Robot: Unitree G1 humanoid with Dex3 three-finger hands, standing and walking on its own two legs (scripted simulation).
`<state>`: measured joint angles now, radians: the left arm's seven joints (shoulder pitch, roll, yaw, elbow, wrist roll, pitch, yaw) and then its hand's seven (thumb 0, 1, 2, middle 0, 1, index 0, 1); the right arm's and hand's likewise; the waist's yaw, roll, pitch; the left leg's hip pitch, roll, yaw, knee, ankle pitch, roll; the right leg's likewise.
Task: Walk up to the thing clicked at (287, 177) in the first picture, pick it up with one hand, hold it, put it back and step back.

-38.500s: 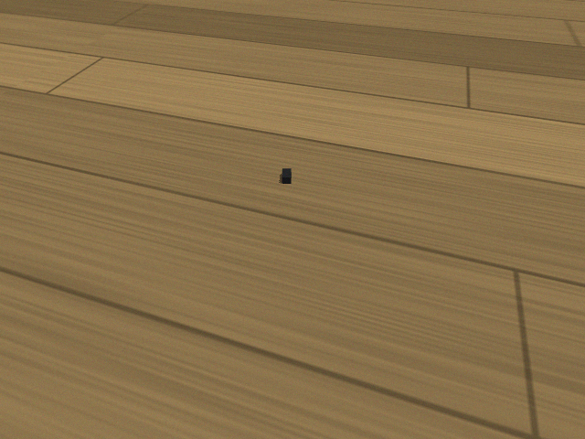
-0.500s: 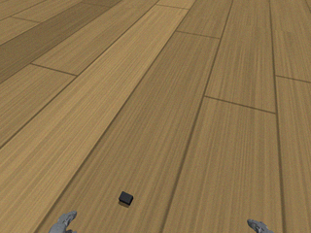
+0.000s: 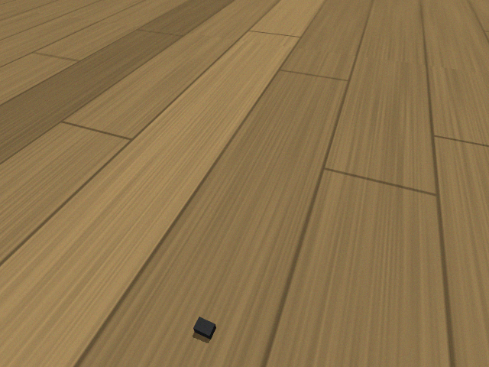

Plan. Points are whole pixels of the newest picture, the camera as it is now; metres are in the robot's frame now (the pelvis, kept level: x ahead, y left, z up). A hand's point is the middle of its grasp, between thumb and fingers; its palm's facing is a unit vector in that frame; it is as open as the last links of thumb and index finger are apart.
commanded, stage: stand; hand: left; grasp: from above
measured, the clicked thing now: (204, 328) +0.45 +0.20 -0.75
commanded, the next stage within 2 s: step back in 1.80 s
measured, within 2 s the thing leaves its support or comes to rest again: neither
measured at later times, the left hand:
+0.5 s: hand out of the picture +0.05 +0.23 -0.16, palm faces +0.01 -0.94 -0.33, open 7.4 cm
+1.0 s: hand out of the picture +0.08 +0.23 -0.15, palm faces +0.02 -0.94 -0.33, open 7.4 cm
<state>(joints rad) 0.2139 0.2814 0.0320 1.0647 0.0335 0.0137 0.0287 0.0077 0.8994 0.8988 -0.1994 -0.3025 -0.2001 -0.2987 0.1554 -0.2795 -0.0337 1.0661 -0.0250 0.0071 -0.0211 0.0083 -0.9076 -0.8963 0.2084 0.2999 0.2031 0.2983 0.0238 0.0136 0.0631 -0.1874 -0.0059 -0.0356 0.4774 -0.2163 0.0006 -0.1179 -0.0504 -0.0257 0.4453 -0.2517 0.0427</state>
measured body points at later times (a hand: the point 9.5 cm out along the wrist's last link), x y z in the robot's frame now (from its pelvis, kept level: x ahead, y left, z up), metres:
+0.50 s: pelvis +0.00 -0.01 +0.01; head +0.01 -0.01 +0.46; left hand +0.05 +0.28 -0.13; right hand +0.06 -0.30 -0.14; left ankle +0.03 +0.12 -0.74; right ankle +0.00 -0.15 -0.74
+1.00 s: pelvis +0.01 -0.01 +0.01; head +0.02 -0.02 +0.46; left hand +0.08 +0.28 -0.13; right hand +0.09 -0.30 -0.13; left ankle +0.03 +0.12 -0.74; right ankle +0.00 -0.15 -0.74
